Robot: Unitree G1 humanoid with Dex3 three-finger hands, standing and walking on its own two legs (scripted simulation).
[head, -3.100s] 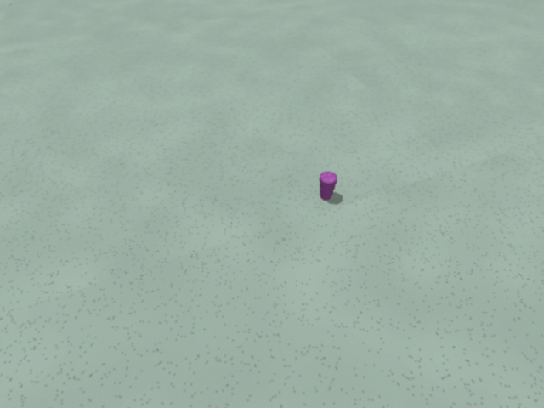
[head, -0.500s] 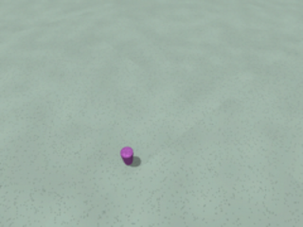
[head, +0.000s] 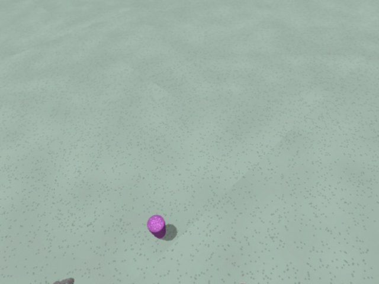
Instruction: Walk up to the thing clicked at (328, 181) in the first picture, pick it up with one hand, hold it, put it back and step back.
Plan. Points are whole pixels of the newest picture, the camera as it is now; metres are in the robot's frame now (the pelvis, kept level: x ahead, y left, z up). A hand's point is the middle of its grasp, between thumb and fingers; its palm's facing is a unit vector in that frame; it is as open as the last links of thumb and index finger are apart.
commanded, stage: walk up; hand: left
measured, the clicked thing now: (158, 228) +0.49 +0.22 -0.69
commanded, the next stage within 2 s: none
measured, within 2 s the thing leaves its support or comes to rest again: neither
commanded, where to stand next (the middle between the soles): +0.14 +0.01 m, yaw +0 degrees
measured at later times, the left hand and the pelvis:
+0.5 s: hand out of the picture +0.13 +0.29 -0.16, palm faces -0.01 -0.94 -0.34, open 7.4 cm; pelvis +0.06 +0.02 +0.00, yaw +1 degrees
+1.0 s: hand out of the picture +0.14 +0.28 -0.13, palm faces +0.01 -0.95 -0.33, open 7.4 cm; pelvis +0.07 +0.02 +0.02, yaw +1 degrees
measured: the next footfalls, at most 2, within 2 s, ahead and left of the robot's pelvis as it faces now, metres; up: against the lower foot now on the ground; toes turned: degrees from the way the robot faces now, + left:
left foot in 0.26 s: +0.16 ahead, +0.15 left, +0.00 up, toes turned +2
left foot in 1.86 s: +0.20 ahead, +0.13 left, +0.00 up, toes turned +0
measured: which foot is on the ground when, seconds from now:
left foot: up 0.00-0.24, down 0.26-1.00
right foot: down 0.00-1.00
